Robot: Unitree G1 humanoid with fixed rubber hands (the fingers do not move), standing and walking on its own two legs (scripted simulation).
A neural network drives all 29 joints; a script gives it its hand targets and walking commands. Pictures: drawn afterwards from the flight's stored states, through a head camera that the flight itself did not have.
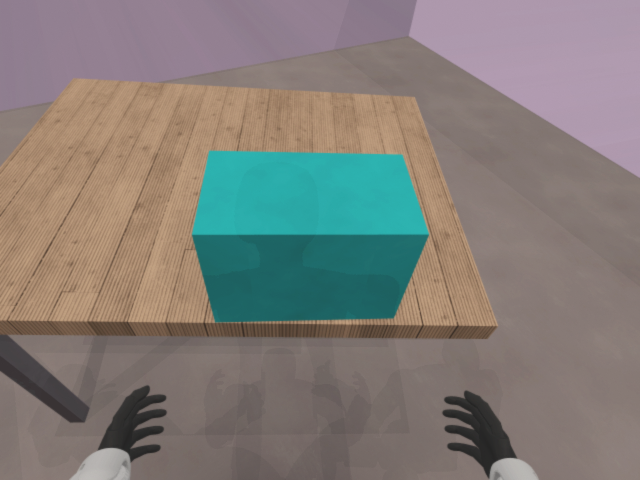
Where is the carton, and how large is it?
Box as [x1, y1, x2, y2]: [192, 151, 428, 321]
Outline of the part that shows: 209,151 192,236 215,321 389,318 394,316 428,235 401,154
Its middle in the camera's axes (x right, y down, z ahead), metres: -0.02 +0.01 +0.64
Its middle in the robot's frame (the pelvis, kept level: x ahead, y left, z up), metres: +0.48 +0.03 -0.01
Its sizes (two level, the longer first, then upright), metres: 0.307 0.174 0.222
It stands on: a table, 0.65 m high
